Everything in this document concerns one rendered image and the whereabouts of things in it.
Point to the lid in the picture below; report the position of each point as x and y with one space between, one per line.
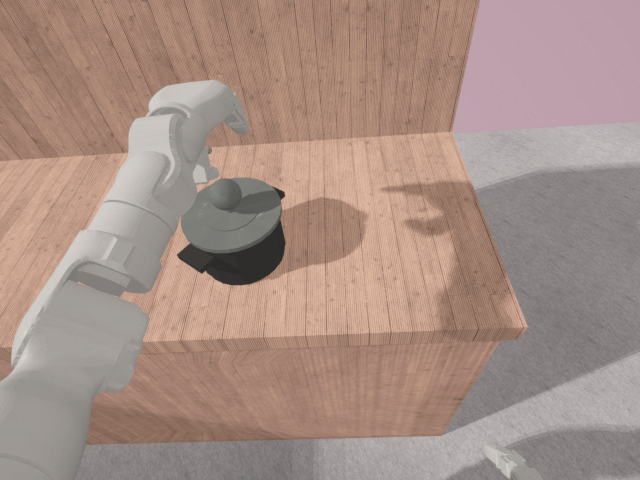
225 231

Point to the table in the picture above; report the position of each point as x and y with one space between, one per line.
391 295

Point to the robot left hand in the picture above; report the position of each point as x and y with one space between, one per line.
214 102

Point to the knob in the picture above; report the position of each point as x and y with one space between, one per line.
225 194

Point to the left robot forearm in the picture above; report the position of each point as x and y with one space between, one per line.
122 247

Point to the robot left upper arm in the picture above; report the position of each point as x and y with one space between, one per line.
87 341

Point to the pot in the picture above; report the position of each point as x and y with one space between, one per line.
243 267

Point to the robot right hand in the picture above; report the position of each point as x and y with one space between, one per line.
512 465

